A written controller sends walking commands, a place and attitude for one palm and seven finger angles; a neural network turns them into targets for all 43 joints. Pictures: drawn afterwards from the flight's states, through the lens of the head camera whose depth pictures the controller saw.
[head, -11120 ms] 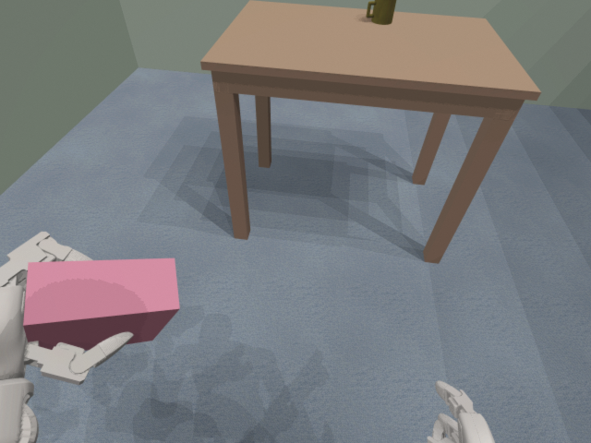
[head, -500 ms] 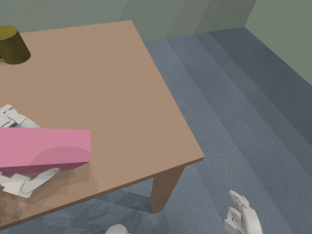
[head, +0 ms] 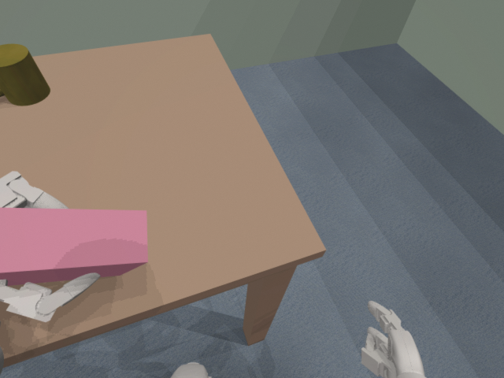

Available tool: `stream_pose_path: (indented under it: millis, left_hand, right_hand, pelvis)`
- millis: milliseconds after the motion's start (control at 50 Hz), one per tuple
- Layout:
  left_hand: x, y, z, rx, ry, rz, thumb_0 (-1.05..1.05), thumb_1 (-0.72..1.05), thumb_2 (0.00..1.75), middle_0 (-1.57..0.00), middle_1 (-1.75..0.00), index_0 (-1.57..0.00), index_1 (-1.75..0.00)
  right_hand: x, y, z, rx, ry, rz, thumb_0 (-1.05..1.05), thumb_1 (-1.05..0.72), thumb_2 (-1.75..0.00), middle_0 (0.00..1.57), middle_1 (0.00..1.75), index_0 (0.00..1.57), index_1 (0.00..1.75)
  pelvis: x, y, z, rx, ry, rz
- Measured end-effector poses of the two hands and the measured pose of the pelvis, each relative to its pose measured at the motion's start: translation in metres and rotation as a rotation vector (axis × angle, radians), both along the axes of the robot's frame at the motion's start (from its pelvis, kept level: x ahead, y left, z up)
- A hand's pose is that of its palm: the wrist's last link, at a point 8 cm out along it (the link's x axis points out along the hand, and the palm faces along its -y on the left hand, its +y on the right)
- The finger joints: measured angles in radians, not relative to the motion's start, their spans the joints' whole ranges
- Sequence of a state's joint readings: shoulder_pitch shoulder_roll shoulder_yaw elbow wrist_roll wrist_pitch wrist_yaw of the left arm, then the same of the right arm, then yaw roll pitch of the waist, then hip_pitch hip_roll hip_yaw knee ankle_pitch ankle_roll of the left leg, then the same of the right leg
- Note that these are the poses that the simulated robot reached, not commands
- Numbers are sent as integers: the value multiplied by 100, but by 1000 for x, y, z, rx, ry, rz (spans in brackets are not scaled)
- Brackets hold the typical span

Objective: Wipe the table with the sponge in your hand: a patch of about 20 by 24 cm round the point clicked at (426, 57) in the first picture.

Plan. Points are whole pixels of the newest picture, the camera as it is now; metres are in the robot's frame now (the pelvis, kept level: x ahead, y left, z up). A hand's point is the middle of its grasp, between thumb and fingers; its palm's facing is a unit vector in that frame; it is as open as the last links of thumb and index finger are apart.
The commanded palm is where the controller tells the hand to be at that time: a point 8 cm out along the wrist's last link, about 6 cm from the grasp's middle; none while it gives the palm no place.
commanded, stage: shuffle to correct the standing spot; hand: left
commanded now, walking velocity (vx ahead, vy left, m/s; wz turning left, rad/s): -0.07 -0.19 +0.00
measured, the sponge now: (93, 248) +0.23 +0.20 +0.15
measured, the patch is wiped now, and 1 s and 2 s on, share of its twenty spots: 0.00 0.00 0.00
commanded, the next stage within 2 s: come to a stop and stand still in 1.58 s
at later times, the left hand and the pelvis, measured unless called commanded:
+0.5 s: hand (43, 243) +0.22 +0.25 +0.17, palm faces +0.32 -0.83 -0.46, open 9.7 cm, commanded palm +0.16 +0.28 +0.19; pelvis +0.00 +0.00 +0.00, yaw +0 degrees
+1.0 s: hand (43, 241) +0.23 +0.25 +0.17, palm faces +0.33 -0.83 -0.44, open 9.7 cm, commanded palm +0.16 +0.29 +0.19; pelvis +0.01 +0.01 +0.00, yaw +1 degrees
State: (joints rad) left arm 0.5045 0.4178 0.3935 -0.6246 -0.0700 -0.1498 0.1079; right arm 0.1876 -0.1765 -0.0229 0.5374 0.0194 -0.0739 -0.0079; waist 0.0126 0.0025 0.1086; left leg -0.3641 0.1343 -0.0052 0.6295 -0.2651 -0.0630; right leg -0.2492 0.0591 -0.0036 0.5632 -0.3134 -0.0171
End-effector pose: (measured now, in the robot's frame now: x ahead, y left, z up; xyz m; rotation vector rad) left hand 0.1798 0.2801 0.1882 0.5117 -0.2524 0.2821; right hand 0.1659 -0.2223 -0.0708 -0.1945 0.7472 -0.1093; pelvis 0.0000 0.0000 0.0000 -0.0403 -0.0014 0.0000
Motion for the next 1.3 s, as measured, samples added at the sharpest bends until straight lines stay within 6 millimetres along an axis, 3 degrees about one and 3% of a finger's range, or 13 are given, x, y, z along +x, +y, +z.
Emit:
stream_pose_path:
  millis: [160,360,720,1300]
  left_hand:
    - [7,-6,1,15,0,-24,0,-45,100,-78,-134,-78,-135]
    - [6,1,-1,21,13,-15,0,-45,100,-78,-134,-78,-135]
    - [3,6,0,7,8,7,0,-45,101,-78,-134,-78,-135]
    - [4,2,0,9,26,9,0,-45,101,-78,-134,-78,-135]
  right_hand:
    - [-8,-10,-3,-11,14,-35,1,-90,-90,20,30,20,29]
    - [-17,-14,-5,-31,49,-55,1,-90,-90,20,30,20,29]
    - [3,7,2,-1,1,1,1,-90,-90,20,30,20,29]
    - [-1,-2,-1,-5,19,-18,1,-90,-90,20,30,20,29]
  pelvis:
    - [1,-2,-1,5,5,2]
    - [4,1,-1,7,6,4]
    - [3,4,2,0,6,10]
    - [6,1,2,4,8,14]
